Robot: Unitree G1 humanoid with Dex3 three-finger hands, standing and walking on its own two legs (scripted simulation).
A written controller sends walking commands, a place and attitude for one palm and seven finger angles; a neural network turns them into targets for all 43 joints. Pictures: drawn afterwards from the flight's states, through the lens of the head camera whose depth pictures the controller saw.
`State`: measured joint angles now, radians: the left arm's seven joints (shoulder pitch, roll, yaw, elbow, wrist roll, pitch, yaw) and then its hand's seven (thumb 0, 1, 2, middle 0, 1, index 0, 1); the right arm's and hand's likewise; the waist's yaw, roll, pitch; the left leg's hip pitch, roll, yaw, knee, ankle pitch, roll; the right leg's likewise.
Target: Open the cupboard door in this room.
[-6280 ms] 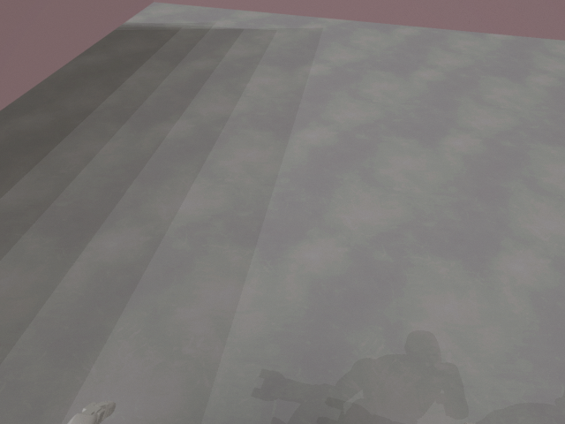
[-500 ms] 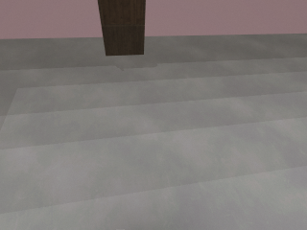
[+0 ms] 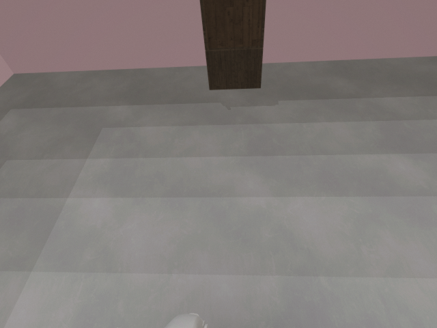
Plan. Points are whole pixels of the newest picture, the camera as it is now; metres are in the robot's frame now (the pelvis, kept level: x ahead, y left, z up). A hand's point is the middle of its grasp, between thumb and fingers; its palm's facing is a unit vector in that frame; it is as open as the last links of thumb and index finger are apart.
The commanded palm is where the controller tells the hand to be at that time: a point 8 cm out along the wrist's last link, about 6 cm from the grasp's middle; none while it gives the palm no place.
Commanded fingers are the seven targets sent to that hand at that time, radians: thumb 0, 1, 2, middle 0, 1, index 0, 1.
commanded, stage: turn or walk to find it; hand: left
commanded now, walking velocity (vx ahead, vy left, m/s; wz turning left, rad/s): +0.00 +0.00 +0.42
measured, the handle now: out of the picture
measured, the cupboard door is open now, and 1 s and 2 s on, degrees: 0 0 0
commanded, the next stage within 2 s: stand and wait in 0.64 s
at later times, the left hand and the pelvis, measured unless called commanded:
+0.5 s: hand out of the picture -0.05 +0.27 -0.18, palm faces +0.28 -0.93 -0.24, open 7.4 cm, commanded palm none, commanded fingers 0.00 0.90 0.90 -0.20 -0.30 -0.20 -0.30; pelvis -0.02 +0.06 +0.00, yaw +13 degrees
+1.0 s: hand out of the picture -0.02 +0.20 -0.15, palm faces +0.34 -0.91 -0.25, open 7.3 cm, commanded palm none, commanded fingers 0.00 0.90 0.90 -0.20 -0.30 -0.20 -0.30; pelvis -0.03 +0.00 +0.00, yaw +20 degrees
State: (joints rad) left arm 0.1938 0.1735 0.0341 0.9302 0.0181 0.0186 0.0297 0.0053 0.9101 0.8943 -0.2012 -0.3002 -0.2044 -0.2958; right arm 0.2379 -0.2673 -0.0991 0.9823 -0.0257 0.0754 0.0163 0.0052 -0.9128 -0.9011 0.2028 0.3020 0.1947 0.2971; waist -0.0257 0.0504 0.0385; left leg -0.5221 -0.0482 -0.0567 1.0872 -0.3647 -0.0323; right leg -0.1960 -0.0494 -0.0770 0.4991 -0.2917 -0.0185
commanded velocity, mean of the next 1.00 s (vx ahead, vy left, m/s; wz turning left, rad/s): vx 0.00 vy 0.00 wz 0.29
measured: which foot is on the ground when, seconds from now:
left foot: up 0.00-0.30, down 0.32-0.88, up 0.90-1.00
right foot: down 0.00-0.32, up 0.34-0.84, down 0.86-1.00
